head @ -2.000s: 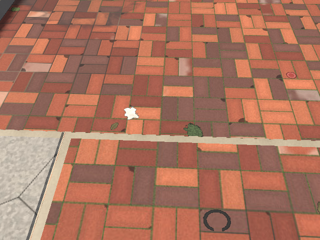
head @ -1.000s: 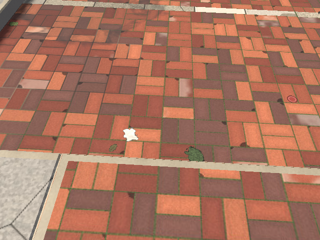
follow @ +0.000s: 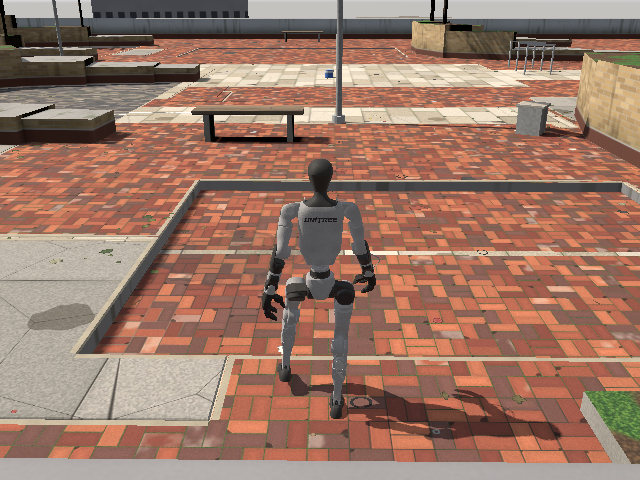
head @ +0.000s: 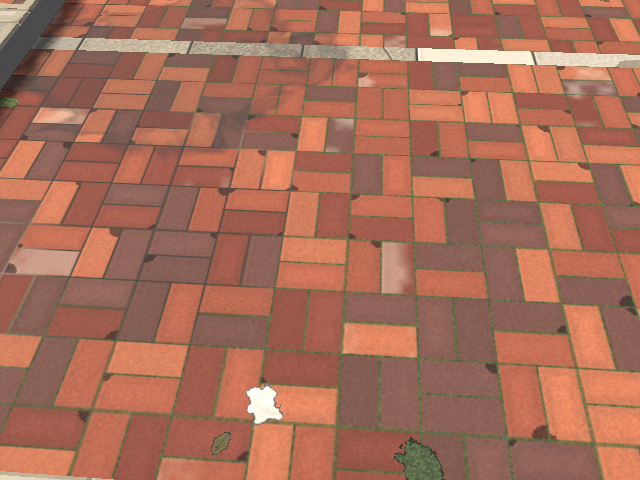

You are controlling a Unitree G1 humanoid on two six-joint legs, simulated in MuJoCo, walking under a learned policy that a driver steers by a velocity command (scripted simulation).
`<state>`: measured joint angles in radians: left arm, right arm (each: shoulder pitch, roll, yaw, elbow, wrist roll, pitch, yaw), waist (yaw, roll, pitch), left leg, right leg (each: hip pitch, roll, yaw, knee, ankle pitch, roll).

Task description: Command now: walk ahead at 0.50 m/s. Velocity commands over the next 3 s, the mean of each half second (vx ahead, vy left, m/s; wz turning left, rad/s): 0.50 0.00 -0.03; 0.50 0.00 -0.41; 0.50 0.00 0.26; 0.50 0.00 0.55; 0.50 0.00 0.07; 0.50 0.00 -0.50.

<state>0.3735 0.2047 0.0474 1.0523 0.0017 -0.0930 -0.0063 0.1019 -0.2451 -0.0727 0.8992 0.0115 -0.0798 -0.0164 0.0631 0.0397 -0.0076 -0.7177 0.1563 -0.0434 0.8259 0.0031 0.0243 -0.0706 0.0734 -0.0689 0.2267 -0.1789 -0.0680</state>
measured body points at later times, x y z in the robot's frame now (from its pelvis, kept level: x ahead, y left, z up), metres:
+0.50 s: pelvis +0.28 +0.08 +0.00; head +0.29 +0.09 +0.45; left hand +0.39 +0.35 -0.13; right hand +0.31 -0.18 -0.13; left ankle +0.28 +0.16 -0.75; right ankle +0.37 -0.10 -0.68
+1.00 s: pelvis +0.58 -0.05 -0.15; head +0.63 -0.07 +0.30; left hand +0.80 +0.15 -0.27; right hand +0.47 -0.30 -0.29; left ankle +0.38 +0.17 -0.64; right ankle +0.63 -0.15 -0.87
